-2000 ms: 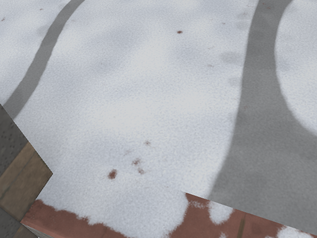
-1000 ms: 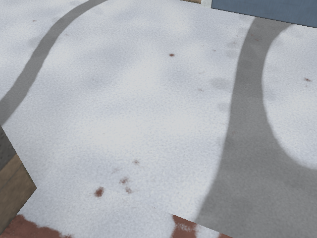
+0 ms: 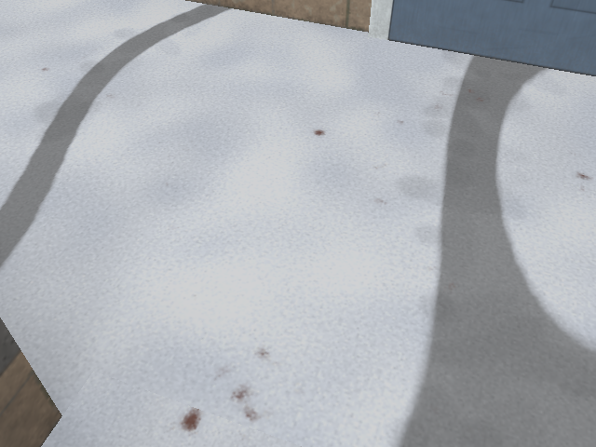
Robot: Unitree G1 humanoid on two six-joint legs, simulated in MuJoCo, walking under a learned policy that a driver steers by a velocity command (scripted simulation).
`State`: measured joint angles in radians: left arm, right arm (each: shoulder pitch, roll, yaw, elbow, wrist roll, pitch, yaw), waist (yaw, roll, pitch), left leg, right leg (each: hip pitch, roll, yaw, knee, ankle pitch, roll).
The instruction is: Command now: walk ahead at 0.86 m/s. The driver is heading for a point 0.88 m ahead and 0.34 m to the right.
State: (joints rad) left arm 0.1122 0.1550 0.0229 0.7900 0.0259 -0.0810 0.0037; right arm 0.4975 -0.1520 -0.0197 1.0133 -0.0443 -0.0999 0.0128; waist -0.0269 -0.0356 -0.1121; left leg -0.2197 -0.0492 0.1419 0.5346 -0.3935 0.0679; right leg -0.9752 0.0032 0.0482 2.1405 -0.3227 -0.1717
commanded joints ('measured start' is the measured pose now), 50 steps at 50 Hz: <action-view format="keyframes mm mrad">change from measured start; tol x32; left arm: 1 -260 -142 -77 -231 -22 -9 5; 13 322 272 50 -34 8 58 -10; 50 36 194 74 -245 5 128 -54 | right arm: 1 130 -31 20 80 -3 -45 21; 22 -385 -38 37 -493 -8 16 -15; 50 -277 -275 -81 -322 45 34 -20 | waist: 1 19 13 220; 13 278 -43 -217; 23 -79 141 305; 34 -21 156 -402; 50 60 163 83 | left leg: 1 136 358 -394 -339 -165 97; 5 -340 215 -167 -689 36 59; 11 313 348 -51 47 2049 127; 12 204 315 -64 371 1893 123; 14 -458 -49 -200 1146 415 64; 20 -869 106 -230 1388 -17 53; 30 -48 -40 -118 -82 459 -54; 34 727 630 -550 159 1613 144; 37 366 427 -380 -71 915 147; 50 19 364 102 -29 647 -12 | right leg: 1 -631 4 67 400 -111 -50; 11 494 134 -283 -916 -392 -56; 14 850 -128 959 -1819 -874 -226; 23 195 13 266 -1942 62 -118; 29 791 57 226 -1692 985 42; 31 862 83 240 -1342 874 114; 33 381 156 112 -836 -383 140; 50 616 4 -171 -1447 131 96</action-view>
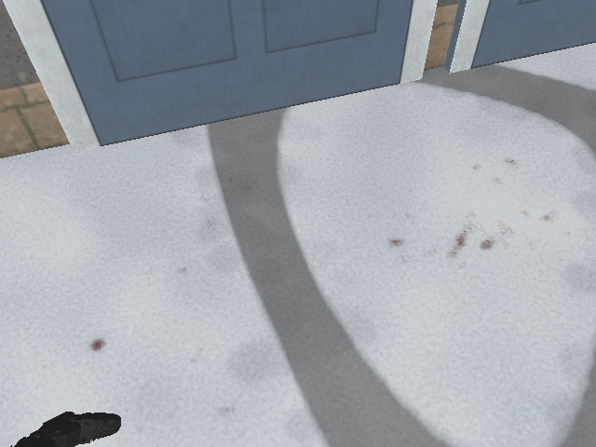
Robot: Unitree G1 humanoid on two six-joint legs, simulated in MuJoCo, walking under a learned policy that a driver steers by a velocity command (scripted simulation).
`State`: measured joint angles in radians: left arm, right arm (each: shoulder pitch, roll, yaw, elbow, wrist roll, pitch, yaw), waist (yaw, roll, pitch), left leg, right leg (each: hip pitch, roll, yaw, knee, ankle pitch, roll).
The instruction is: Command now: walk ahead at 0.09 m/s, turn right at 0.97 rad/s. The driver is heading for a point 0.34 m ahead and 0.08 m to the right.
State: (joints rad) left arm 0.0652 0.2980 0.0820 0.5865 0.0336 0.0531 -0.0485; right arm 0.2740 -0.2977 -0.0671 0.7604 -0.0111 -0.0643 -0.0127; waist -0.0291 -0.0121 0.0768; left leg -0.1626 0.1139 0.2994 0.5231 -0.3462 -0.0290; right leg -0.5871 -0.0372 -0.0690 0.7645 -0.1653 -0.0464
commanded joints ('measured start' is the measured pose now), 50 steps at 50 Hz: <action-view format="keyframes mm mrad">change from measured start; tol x32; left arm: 1 135 58 21 -29 1 -15 4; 50 97 52 -48 120 -30 -59 69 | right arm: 1 -33 -146 -42 -64 19 14 7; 50 26 -68 8 -24 -3 73 16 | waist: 1 82 105 -128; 4 73 -272 -335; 23 18 273 -153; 50 15 -69 -94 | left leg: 1 -23 199 -37 109 625 71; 4 -535 -90 -193 845 -435 -61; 21 -9 -163 -351 -78 123 6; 23 109 238 -797 -301 -29 131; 31 64 103 -472 -158 679 214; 40 -5 72 -404 -61 629 180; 43 -153 -83 -287 13 -126 44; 50 6 -53 -316 -117 226 27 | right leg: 1 287 75 -67 -123 -36 -48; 3 545 -123 333 -266 466 -142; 5 674 -289 807 -446 -75 -344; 7 438 -180 684 -557 -532 -268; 12 311 -56 469 -437 195 -232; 29 56 176 186 395 -272 68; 41 545 49 146 -463 54 8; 43 473 -274 439 -443 412 -141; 50 424 -55 268 -400 165 -37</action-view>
